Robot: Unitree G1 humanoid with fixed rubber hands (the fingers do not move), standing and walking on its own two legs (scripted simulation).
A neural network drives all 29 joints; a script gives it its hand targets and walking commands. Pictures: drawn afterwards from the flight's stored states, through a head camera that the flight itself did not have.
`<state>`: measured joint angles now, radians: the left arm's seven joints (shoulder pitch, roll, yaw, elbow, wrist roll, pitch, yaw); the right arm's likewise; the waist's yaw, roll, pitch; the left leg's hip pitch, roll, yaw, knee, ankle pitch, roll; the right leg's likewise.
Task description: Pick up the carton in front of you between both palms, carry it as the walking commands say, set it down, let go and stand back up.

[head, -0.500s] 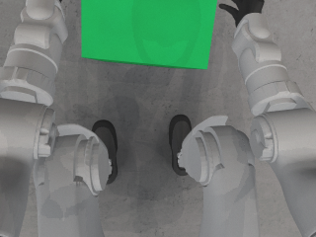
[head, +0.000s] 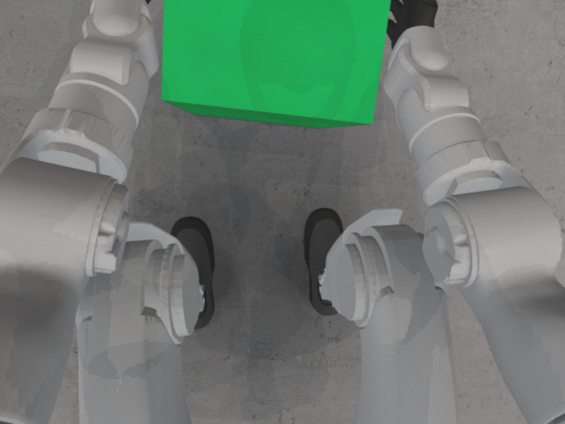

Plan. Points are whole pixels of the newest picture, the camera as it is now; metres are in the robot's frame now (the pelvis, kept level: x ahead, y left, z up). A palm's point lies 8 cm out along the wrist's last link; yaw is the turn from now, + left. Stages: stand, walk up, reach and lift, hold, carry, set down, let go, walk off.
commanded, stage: reach and lift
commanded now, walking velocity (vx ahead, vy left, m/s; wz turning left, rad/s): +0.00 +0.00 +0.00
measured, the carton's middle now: (270, 38) +0.53 -0.01 -0.25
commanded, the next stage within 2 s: none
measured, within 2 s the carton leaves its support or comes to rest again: leaves its support in 0.18 s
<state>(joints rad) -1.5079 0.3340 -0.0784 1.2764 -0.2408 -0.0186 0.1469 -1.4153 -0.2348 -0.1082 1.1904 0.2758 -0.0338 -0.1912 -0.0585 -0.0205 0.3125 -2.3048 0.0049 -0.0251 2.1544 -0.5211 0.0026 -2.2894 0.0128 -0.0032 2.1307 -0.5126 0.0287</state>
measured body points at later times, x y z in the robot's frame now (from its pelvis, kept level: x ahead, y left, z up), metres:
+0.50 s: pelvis +0.01 -0.01 +0.03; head +0.28 +0.02 +0.39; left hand +0.53 +0.16 -0.04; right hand +0.52 -0.14 -0.05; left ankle +0.12 +0.12 -0.34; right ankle +0.13 -0.13 -0.34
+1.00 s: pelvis +0.03 +0.00 +0.16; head +0.24 +0.01 +0.56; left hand +0.49 +0.15 +0.10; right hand +0.49 -0.15 +0.11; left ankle +0.12 +0.12 -0.34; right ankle +0.13 -0.13 -0.34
